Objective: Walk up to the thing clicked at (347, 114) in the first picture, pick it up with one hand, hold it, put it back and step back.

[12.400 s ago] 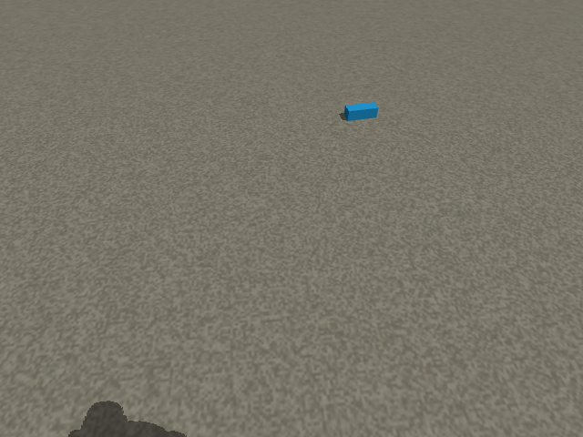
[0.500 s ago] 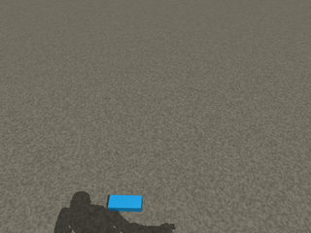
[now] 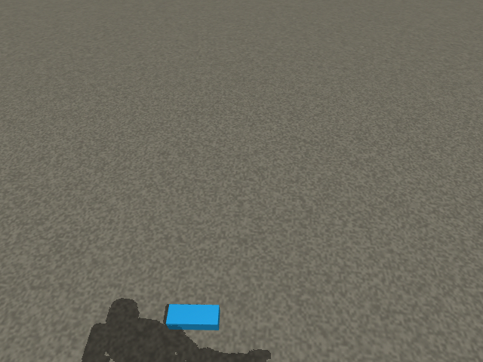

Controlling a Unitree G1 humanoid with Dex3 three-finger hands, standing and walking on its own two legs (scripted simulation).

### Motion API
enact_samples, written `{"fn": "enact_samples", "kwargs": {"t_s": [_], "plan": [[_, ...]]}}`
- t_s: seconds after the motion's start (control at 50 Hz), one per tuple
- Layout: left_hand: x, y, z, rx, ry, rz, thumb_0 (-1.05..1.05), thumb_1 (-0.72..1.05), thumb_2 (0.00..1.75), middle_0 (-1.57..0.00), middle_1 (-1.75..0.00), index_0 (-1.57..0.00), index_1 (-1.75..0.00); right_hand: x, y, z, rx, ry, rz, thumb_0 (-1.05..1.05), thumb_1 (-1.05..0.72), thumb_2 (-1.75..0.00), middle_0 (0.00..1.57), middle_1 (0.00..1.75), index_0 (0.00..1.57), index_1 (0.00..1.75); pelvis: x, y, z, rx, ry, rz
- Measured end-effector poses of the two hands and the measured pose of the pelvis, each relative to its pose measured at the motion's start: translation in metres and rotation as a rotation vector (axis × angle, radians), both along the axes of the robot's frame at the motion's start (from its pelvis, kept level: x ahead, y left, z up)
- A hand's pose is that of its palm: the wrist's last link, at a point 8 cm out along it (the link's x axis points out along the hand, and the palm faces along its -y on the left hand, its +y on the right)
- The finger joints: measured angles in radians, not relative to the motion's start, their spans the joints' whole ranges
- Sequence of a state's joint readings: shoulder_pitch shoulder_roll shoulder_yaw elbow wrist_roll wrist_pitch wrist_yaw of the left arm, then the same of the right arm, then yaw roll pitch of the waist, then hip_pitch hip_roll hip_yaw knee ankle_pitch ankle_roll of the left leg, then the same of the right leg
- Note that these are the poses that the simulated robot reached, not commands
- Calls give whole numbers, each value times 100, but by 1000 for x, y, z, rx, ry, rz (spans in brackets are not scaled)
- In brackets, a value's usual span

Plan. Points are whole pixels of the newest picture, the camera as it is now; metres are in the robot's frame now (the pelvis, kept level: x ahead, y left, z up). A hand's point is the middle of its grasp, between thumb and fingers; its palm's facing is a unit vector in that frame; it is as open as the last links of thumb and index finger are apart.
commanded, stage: stand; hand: left
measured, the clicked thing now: (194, 317) +0.45 +0.21 -0.75
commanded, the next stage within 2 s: walk up in 0.88 s
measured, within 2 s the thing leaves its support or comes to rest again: neither
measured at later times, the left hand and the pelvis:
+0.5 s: hand out of the picture +0.06 +0.26 -0.16, palm faces -0.03 -0.93 -0.35, open 7.4 cm; pelvis +0.00 +0.00 +0.00, yaw +0 degrees
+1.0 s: hand out of the picture +0.09 +0.26 -0.16, palm faces -0.02 -0.93 -0.36, open 7.4 cm; pelvis +0.01 -0.01 -0.01, yaw -1 degrees
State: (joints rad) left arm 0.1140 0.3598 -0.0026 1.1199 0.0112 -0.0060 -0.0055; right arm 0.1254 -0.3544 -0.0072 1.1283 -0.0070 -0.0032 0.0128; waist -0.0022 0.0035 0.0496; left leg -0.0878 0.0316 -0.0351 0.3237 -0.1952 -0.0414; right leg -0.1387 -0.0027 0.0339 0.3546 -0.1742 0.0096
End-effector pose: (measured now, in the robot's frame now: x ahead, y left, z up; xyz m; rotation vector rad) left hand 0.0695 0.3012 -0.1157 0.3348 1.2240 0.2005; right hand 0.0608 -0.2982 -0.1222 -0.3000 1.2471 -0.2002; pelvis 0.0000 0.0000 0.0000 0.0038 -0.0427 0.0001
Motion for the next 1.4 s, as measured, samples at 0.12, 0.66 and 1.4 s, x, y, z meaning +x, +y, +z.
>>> {"fn": "enact_samples", "kwargs": {"t_s": [0.12, 0.66, 1.4], "plan": [[1, 0, 1, 1, -8, -2, 0, 90, 90, -20, -30, -20, -30, 1, 1, 0, 1, -10, 0, 1, -90, -90, 20, 30, 20, 30, -1, 1, 0, -1, -5, 0], [-12, 4, -3, -2, 37, 9, 0, 90, 90, -20, -30, -20, -30, -9, 3, -1, -2, 30, -4, 1, -90, -90, 20, 30, 20, 30, 0, 4, 0, 1, 4, 0], [21, -47, -22, -49, 33, 63, 1, 90, 90, -20, -30, -20, -30, 59, -46, 3, -68, -37, 53, 1, -90, -90, 20, 30, 20, 30, 52, -40, -13, 8, 0, 10]]}}
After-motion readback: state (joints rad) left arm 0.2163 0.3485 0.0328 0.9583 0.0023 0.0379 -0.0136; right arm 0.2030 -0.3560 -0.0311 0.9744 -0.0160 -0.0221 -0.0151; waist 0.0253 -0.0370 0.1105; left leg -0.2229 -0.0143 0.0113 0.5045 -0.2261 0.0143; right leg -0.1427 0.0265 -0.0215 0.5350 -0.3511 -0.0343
